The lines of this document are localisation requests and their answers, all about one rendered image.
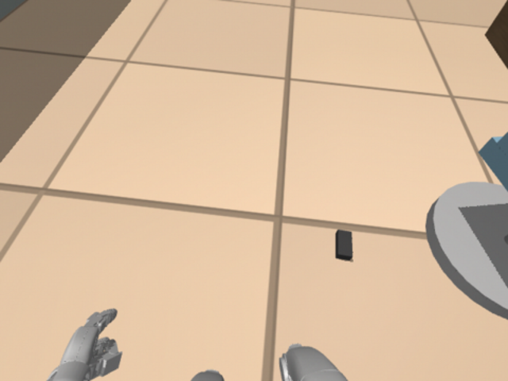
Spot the office chair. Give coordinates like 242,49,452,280
425,132,508,320

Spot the left robot hand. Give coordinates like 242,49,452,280
60,309,122,381

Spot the left robot arm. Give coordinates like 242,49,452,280
47,361,91,381

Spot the small box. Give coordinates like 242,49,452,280
336,229,352,260

